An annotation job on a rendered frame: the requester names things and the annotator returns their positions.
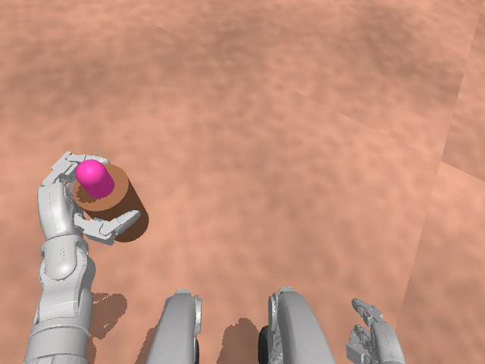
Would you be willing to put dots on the left robot hand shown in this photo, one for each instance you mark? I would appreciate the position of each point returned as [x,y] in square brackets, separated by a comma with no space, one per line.
[59,214]

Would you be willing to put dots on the bottle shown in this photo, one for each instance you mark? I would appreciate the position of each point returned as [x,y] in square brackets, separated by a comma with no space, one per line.
[104,191]

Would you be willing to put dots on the left robot arm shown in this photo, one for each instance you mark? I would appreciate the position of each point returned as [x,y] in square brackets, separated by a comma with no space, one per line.
[61,325]

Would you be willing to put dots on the right robot hand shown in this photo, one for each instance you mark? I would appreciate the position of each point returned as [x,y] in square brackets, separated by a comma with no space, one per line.
[379,345]

